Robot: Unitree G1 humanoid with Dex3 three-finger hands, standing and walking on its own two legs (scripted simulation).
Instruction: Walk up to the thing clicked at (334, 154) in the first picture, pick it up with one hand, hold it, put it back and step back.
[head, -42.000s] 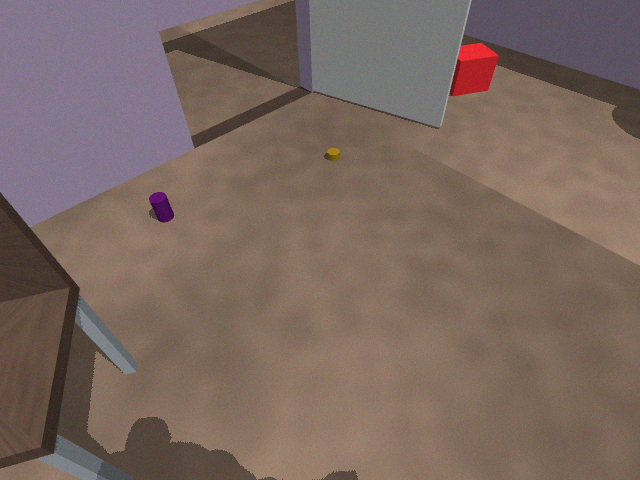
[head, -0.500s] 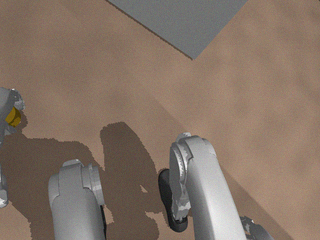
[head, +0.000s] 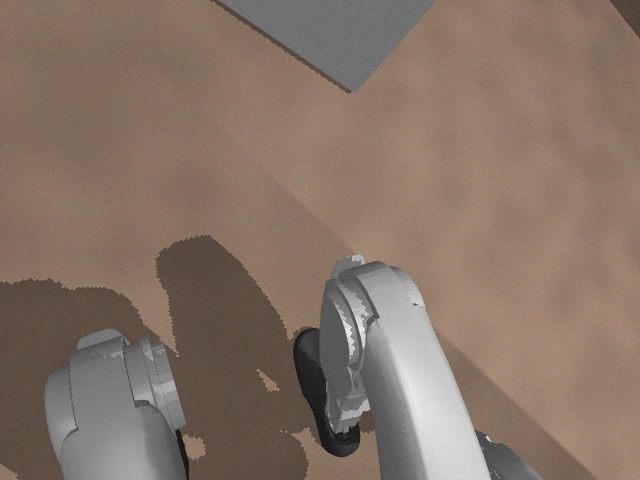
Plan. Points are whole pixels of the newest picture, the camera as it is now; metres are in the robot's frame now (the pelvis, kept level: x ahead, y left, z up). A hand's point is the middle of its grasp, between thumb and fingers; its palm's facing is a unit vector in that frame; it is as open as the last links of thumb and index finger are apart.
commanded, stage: rest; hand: left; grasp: from above
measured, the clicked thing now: out of the picture +0.44 +0.33 -0.25
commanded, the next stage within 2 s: open in 0.96 s
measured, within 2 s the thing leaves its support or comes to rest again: rests again in 0.48 s
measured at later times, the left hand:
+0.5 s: hand out of the picture +0.43 +0.32 -0.25, palm faces -0.45 -0.14 -0.88, open 7.9 cm
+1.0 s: hand out of the picture +0.43 +0.31 -0.25, palm faces -0.46 -0.13 -0.88, open 7.9 cm
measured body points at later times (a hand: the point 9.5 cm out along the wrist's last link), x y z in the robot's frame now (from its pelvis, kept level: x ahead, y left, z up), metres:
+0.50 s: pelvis +0.00 +0.01 -0.01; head +0.26 +0.12 +0.34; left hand +0.45 +0.32 -0.19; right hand +0.05 -0.26 -0.07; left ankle +0.06 +0.12 -0.27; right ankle +0.11 -0.13 -0.27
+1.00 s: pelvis +0.00 +0.00 -0.01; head +0.27 +0.12 +0.33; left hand +0.45 +0.32 -0.20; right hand +0.04 -0.26 -0.06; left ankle +0.06 +0.12 -0.27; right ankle +0.11 -0.13 -0.27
